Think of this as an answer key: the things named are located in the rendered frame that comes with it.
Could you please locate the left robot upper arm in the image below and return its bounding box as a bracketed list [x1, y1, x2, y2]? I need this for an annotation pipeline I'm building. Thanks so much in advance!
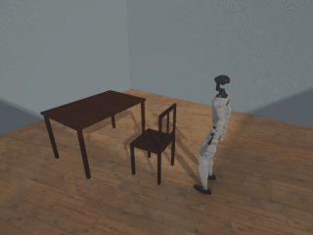
[213, 98, 225, 126]

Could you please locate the chair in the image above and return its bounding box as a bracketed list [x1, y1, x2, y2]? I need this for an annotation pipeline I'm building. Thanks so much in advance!
[130, 103, 177, 185]

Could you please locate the robot right hand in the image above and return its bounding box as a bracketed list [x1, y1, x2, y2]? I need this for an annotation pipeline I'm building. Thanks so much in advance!
[221, 129, 226, 141]

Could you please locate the right robot forearm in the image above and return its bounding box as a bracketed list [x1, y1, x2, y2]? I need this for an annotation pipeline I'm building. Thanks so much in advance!
[223, 114, 231, 129]

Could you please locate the humanoid robot torso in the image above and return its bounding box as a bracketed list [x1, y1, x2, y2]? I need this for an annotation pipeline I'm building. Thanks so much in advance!
[210, 95, 230, 140]

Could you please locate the robot left shin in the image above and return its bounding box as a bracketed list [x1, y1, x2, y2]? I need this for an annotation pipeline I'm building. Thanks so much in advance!
[198, 162, 208, 190]

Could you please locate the left robot forearm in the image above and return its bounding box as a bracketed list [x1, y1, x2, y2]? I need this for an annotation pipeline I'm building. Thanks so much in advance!
[210, 121, 223, 146]

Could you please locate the robot left hand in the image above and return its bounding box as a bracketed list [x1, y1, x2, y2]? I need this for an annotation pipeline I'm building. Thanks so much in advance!
[204, 144, 216, 160]

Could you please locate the table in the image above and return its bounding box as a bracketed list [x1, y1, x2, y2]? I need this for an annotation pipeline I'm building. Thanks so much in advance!
[40, 90, 147, 179]

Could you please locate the right robot upper arm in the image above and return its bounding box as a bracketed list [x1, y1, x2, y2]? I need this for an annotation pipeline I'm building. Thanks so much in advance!
[226, 92, 232, 116]

